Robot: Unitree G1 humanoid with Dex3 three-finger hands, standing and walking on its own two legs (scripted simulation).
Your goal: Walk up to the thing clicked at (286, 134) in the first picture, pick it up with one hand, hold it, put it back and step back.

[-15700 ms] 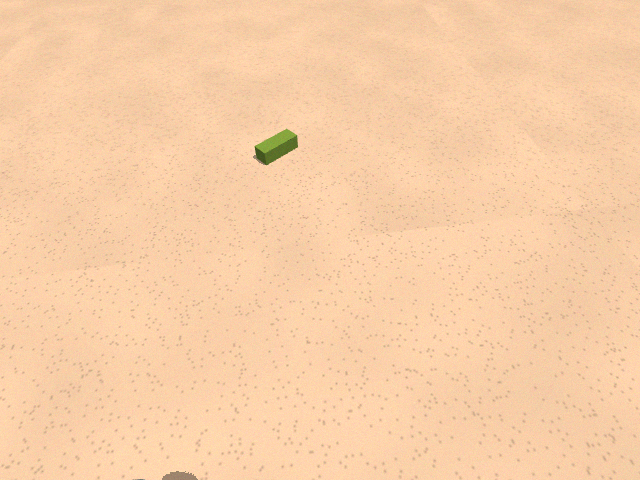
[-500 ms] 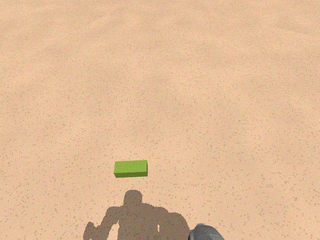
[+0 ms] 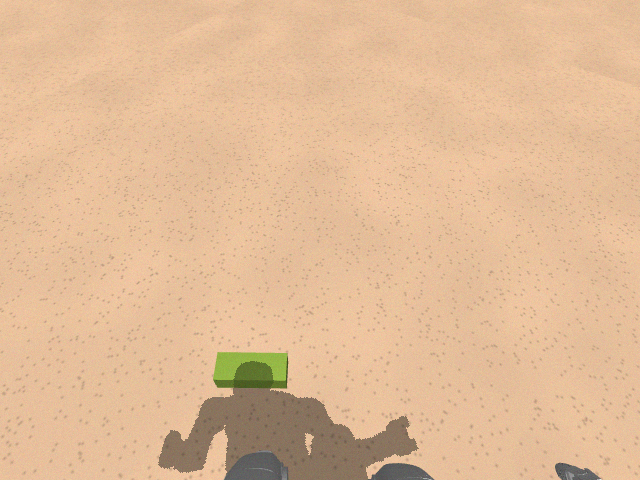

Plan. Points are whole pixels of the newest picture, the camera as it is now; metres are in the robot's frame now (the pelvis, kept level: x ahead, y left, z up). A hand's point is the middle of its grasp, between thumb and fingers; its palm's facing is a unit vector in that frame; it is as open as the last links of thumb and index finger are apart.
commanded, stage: walk up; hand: left
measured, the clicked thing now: (252, 370) +0.47 +0.22 -0.72
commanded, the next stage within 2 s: stand in 1.44 s
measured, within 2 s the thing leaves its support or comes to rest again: neither
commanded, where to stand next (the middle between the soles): +0.09 +0.01 m, yaw +1 degrees
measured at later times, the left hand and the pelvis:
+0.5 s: hand (169, 448) +0.16 +0.23 -0.13, palm faces -0.03 -0.93 -0.36, open 7.4 cm; pelvis +0.06 -0.03 +0.01, yaw -1 degrees
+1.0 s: hand (166, 462) +0.15 +0.23 -0.13, palm faces -0.01 -0.95 -0.32, open 7.4 cm; pelvis +0.06 -0.02 +0.03, yaw +0 degrees
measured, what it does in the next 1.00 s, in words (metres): steps on the spot: right foot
